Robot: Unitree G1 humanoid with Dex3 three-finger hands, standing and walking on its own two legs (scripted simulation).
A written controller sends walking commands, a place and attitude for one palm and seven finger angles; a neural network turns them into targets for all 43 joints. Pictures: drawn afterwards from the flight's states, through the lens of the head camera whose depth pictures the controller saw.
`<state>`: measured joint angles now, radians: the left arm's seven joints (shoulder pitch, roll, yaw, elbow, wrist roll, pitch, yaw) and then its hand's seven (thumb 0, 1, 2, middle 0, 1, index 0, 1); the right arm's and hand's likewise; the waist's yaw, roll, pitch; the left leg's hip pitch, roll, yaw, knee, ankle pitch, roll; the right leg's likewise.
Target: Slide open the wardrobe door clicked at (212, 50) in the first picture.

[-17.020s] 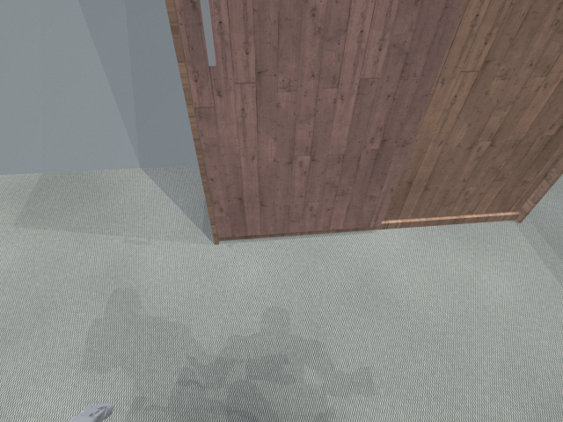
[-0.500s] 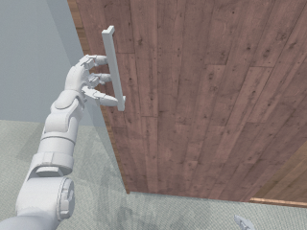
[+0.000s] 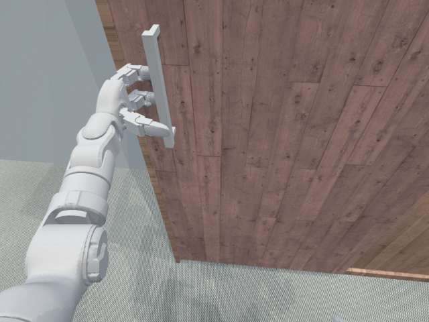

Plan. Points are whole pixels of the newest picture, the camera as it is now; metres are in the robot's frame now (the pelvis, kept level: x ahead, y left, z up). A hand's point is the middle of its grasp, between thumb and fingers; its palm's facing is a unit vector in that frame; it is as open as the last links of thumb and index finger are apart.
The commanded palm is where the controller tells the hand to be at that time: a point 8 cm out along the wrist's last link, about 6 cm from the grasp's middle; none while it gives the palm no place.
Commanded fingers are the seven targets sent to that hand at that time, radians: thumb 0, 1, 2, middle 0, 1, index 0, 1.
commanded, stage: slide the fingers in behind the handle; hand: left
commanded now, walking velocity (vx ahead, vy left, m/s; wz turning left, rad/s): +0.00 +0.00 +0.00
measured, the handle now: (163, 93) +0.49 +0.11 +0.19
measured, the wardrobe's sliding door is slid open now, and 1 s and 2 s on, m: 0.00 0.00 0.00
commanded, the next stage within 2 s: grip the handle and tug to test in 1.68 s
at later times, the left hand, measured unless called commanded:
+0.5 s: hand (152, 107) +0.43 +0.12 +0.20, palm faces -0.10 -1.00 +0.01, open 14.0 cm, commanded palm +0.41 +0.17 +0.20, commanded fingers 0.00 -0.50 0.30 -0.30 -1.20 -0.30 -1.20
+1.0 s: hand (166, 107) +0.43 +0.09 +0.20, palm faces -0.10 -0.99 +0.01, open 14.0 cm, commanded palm +0.41 +0.15 +0.20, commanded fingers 0.00 -0.50 0.30 -0.30 -1.20 -0.30 -1.20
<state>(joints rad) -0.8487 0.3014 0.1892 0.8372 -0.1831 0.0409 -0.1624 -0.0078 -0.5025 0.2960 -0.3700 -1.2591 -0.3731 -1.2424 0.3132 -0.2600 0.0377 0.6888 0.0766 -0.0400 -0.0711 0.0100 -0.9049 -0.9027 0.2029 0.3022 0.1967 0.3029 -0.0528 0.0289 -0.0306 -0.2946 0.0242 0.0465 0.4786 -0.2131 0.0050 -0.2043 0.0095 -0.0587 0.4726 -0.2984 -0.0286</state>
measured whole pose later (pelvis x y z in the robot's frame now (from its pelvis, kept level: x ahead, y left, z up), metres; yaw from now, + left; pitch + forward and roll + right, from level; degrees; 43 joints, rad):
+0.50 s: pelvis +0.00 +0.01 +0.00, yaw +0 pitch +1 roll +0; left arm -0.75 0.24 0.15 0.63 -0.19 0.11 -0.12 -0.01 -0.50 0.30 -0.30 -1.21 -0.30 -1.20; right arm 0.27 -0.26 0.03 0.65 0.08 -0.04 -0.06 0.01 -0.90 -0.90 0.20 0.30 0.20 0.30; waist -0.03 0.03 -0.04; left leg -0.27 0.02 0.06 0.47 -0.22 0.01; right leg -0.18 0.01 -0.05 0.46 -0.30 -0.02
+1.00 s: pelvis +0.01 +0.00 +0.00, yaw +0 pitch +1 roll +0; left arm -0.74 0.20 0.13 0.60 -0.19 0.15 -0.08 -0.01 -0.50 0.30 -0.30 -1.20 -0.30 -1.20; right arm 0.27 -0.25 0.03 0.66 0.07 0.00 -0.06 0.01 -0.90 -0.90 0.20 0.30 0.20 0.30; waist -0.04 0.04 -0.04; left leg -0.25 0.02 0.05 0.46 -0.21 0.00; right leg -0.17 0.01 -0.05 0.45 -0.30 -0.03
